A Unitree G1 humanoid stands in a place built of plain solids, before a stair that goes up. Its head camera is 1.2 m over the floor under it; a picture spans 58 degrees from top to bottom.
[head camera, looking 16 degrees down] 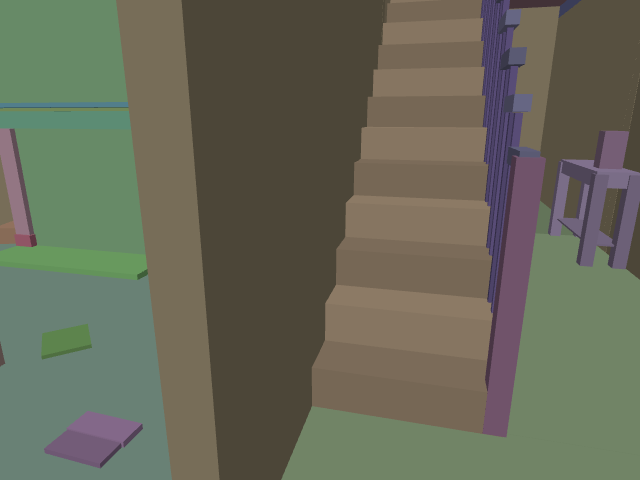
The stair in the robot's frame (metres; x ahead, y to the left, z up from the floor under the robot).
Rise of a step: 0.19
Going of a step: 0.24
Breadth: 0.77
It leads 14 degrees to the right of straight ahead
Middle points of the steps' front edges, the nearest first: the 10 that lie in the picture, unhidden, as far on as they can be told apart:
1.50 -0.34 0.19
1.73 -0.40 0.38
1.96 -0.45 0.57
2.18 -0.51 0.76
2.41 -0.57 0.94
2.64 -0.63 1.13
2.87 -0.68 1.32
3.10 -0.74 1.51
3.33 -0.80 1.70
3.56 -0.86 1.89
